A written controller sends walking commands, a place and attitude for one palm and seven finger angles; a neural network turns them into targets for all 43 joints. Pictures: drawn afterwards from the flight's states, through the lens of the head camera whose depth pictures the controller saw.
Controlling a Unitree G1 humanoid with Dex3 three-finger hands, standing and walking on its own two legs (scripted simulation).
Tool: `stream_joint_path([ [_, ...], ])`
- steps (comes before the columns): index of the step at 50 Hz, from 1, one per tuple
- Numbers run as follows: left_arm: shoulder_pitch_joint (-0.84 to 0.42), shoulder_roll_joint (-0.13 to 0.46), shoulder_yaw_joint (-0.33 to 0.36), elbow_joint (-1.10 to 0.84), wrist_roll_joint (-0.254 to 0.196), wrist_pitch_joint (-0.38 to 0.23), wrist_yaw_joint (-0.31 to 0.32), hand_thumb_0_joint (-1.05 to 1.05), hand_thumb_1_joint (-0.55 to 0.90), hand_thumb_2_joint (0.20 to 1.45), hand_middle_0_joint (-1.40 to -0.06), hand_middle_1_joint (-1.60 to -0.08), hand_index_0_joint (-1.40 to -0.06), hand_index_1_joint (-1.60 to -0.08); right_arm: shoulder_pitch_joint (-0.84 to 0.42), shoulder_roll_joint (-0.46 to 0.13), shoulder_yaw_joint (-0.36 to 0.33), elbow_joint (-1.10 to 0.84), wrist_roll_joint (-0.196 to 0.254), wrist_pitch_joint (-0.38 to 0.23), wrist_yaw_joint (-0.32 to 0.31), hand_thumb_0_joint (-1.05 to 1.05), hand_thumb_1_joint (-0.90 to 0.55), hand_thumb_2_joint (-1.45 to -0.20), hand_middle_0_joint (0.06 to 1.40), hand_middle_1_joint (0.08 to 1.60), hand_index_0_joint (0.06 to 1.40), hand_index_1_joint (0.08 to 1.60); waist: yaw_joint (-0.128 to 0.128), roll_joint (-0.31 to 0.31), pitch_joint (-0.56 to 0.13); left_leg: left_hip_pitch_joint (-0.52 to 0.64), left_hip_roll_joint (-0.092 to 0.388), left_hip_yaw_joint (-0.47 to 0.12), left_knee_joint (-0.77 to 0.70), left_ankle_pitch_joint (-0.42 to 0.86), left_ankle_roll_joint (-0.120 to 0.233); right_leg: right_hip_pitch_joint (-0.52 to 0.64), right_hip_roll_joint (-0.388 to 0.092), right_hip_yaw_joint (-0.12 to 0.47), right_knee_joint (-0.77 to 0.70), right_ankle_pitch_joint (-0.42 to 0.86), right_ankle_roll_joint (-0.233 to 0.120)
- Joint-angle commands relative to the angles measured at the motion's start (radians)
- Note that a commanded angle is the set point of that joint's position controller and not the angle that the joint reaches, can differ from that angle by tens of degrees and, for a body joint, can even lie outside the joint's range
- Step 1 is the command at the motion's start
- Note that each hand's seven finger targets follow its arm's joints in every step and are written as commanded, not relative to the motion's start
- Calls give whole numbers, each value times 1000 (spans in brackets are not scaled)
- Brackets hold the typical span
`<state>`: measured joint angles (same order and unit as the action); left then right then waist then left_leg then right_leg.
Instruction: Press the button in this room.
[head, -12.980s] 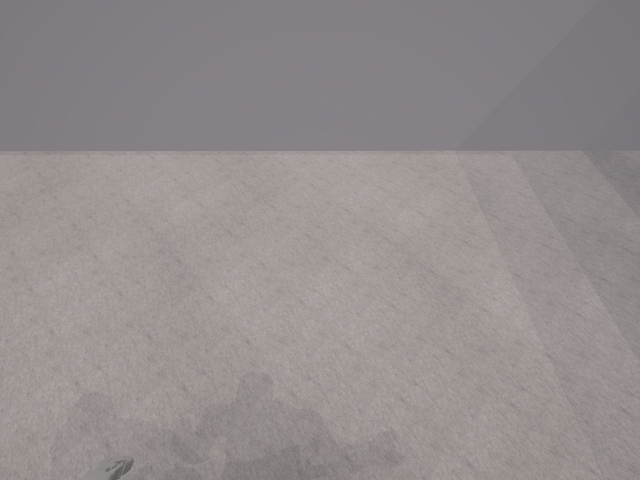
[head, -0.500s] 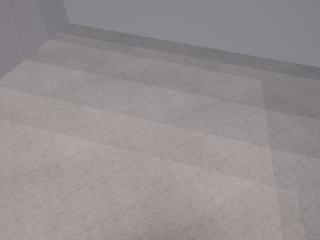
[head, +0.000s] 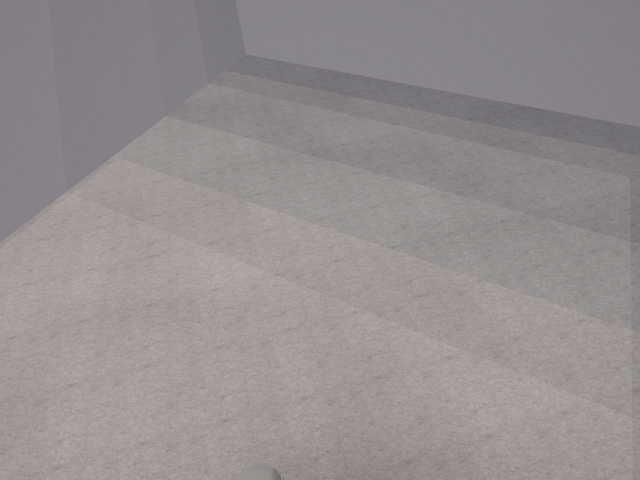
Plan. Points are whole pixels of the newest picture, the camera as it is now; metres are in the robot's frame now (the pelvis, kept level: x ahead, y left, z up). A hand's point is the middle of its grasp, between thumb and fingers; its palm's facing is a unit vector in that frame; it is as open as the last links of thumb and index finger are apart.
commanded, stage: turn or walk to find it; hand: left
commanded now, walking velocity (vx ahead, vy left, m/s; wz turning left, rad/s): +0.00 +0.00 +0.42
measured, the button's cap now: out of the picture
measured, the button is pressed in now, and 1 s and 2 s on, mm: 0 0 0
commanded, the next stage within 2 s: none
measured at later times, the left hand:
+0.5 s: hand out of the picture -0.01 +0.27 -0.17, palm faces +0.23 -0.94 -0.25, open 7.4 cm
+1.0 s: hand out of the picture -0.08 +0.18 -0.15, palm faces +0.43 -0.86 -0.27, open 7.4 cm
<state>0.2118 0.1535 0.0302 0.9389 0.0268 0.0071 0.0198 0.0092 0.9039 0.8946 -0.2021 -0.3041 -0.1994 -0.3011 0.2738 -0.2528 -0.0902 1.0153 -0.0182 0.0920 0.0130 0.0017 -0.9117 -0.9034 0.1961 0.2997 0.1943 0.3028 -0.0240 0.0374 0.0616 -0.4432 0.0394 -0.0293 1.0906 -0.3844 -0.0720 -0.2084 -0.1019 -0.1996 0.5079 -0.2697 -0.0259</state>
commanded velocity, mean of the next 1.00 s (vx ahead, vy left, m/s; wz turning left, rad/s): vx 0.00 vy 0.00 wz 0.42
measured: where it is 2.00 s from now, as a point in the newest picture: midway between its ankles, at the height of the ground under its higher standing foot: outside the picture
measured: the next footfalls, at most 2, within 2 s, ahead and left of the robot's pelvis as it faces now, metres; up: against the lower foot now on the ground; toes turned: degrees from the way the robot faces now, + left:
left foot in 0.18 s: +0.00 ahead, +0.16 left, +0.00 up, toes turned +9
right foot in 0.66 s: +0.02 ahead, -0.08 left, +0.00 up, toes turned +12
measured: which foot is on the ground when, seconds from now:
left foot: up 0.00-0.16, down 0.18-0.66, up 0.68-1.00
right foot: down 0.00-0.18, up 0.20-0.64, down 0.66-1.00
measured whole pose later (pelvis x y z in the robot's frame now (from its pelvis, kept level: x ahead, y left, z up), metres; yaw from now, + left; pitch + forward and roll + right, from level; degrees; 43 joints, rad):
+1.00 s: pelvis -0.05 -0.02 +0.00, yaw +25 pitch -1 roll +3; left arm 0.23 0.16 0.03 0.95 0.03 0.00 0.02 0.01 0.91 0.89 -0.20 -0.30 -0.20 -0.30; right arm 0.25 -0.25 -0.09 1.02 -0.02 0.09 0.01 0.00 -0.91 -0.90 0.20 0.30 0.19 0.30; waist -0.01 0.03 0.07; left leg -0.42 0.04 -0.03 1.05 -0.40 -0.08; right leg -0.21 -0.10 -0.22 0.51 -0.28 -0.04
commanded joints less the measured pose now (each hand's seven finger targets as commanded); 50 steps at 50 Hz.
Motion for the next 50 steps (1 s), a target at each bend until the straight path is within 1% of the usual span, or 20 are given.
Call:
stream_joint_path([
  [1,57,238,63,-40,4,-14,15,0,900,900,-200,-300,-200,-300,-103,-28,6,-94,4,-42,1,0,-900,-900,200,300,200,300,69,-219,-33,-24,8,58,-198,-86,-2,93,-266,185,-171,273,-113],
  [4,78,261,71,-24,6,-9,12,0,900,900,-200,-300,-200,-300,-107,-21,15,-101,12,-56,-4,0,-900,-900,200,300,200,300,74,-246,-84,52,-9,97,-351,-91,13,126,-274,172,-101,411,-118],
  [7,43,255,71,-19,-6,0,9,0,900,900,-200,-300,-200,-300,-15,-41,13,-80,11,-71,-6,0,-900,-900,200,300,200,300,13,-192,-129,262,-15,112,-637,145,30,31,-238,92,32,343,-34],
  [8,43,219,65,-30,-16,9,8,0,900,900,-200,-300,-200,-300,23,-98,1,-72,9,-83,-5,0,-900,-900,200,300,200,300,-12,-27,-153,396,75,-3,-742,258,59,-95,-175,37,183,188,23],
  [9,33,147,46,-66,-20,15,1,0,900,900,-200,-300,-200,-300,45,-199,-22,-77,1,-87,-11,0,-900,-900,200,300,200,300,-27,279,-123,474,325,-325,-778,577,158,-363,-36,8,385,-289,102],
  [10,-26,155,36,-78,-11,28,6,0,900,900,-200,-300,-200,-300,66,-234,-27,-64,0,-75,-17,0,-900,-900,200,300,200,300,-49,231,-110,379,383,-318,-779,628,236,-337,-26,102,500,-370,94],
  [12,-57,162,46,-55,-7,39,3,0,900,900,-200,-300,-200,-300,-21,-176,-11,-76,-4,-77,-31,0,-900,-900,200,300,200,300,-22,207,-45,292,292,-253,-801,466,227,-347,-37,159,579,-259,93],
  [14,-28,172,50,-30,-9,34,-8,0,900,900,-200,-300,-200,-300,-98,-144,6,-96,-3,-80,-34,0,-900,-900,200,300,200,300,13,156,-13,274,221,-172,-785,487,210,-341,-23,167,610,-158,98],
  [16,-1,172,48,-12,-11,28,-12,0,900,900,-200,-300,-200,-300,-95,-140,8,-102,2,-88,-35,0,-900,-900,200,300,200,300,19,117,-46,310,196,-142,-773,541,207,-330,-12,163,607,-124,108],
  [26,-72,146,37,-64,-18,24,-1,0,900,900,-200,-300,-200,-300,-43,-150,-11,-101,-7,-76,-29,0,-900,-900,200,300,200,300,-11,108,-70,308,200,-285,-751,497,249,-237,35,178,339,-192,108],
  [29,-21,142,37,-59,-24,15,2,0,900,900,-200,-300,-200,-300,-67,-151,-15,-111,-9,-72,-26,0,-900,-900,200,300,200,300,15,126,-97,242,168,-304,-711,510,230,-103,66,159,156,-131,96],
  [31,45,162,43,-42,-23,2,4,0,900,900,-200,-300,-200,-300,-83,-135,-17,-118,1,-69,-22,0,-900,-900,200,300,200,300,52,81,-125,145,111,-280,-640,429,178,74,63,149,-66,47,89],
  [32,81,207,53,-37,-14,-8,10,0,900,900,-200,-300,-200,-300,-75,-90,-12,-124,8,-70,-18,0,-900,-900,200,300,200,300,65,-40,-144,14,45,-222,-545,258,124,215,-45,247,-176,65,64],
  [33,93,296,72,-41,1,-15,17,0,900,900,-200,-300,-200,-300,-74,-24,0,-148,11,-71,-14,0,-900,-900,200,300,200,300,76,-327,-120,-164,-104,-46,-322,-76,48,268,-300,511,-232,108,-37],
  [34,82,310,68,-59,-6,-10,18,0,900,900,-200,-300,-200,-300,-107,-72,-13,-158,3,-62,-16,0,-900,-900,200,300,200,300,86,-287,-92,-136,-87,-56,-122,-203,46,103,-397,548,-250,151,-125],
  [36,-42,243,67,-87,-11,-7,25,0,900,900,-200,-300,-200,-300,-70,-79,-25,-121,-4,-39,-9,0,-900,-900,200,300,200,300,27,-233,-23,-117,-47,-85,63,-105,51,-36,-310,444,-283,-20,-118],
  [37,-78,221,54,-96,-12,-8,20,0,900,900,-200,-300,-200,-300,-50,-71,-24,-95,-7,-33,-3,0,-900,-900,200,300,200,300,5,-166,9,-109,-36,-68,119,-44,43,-64,-255,364,-268,-16,-90],
  [38,-94,196,46,-99,-12,-14,17,0,900,900,-200,-300,-200,-300,-21,-61,-20,-78,-8,-32,2,0,-900,-900,200,300,200,300,-9,-168,18,-108,-29,-48,140,7,33,-63,-216,292,-251,38,-72],
  [41,-49,182,43,-87,-11,-22,17,0,900,900,-200,-300,-200,-300,4,-51,-17,-64,-5,-30,5,0,-900,-900,200,300,200,300,1,-186,-7,-119,-22,-27,145,65,9,3,-192,217,-238,102,-59],
  [50,76,234,61,-29,3,-16,15,0,900,900,-200,-300,-200,-300,-118,-32,7,-90,3,-39,-1,0,-900,-900,200,300,200,300,68,-208,-34,-39,9,49,-160,-67,-3,101,-266,185,-176,303,-116],
])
